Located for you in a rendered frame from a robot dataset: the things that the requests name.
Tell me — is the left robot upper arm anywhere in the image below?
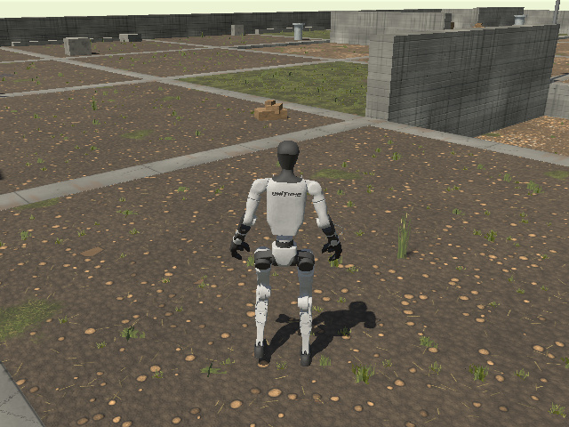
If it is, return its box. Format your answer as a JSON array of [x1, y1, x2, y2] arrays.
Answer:
[[242, 178, 268, 227]]

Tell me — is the robot right forearm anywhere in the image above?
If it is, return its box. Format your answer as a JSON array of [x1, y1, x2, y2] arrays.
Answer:
[[322, 214, 340, 246]]

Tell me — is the right robot upper arm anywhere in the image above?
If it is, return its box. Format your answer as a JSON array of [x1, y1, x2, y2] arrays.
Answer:
[[305, 180, 331, 229]]

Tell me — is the robot left shin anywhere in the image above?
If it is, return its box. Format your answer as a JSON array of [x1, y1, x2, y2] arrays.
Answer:
[[255, 285, 268, 346]]

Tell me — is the robot right hand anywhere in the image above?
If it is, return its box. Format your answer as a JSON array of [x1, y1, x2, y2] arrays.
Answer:
[[322, 242, 342, 261]]

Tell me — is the robot left hand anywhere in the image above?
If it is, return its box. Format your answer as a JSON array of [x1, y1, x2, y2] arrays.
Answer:
[[229, 239, 250, 260]]

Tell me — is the robot left forearm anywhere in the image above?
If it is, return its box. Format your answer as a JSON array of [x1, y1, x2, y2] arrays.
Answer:
[[233, 213, 251, 245]]

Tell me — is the right robot foot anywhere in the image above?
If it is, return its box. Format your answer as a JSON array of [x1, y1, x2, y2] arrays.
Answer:
[[300, 345, 312, 367]]

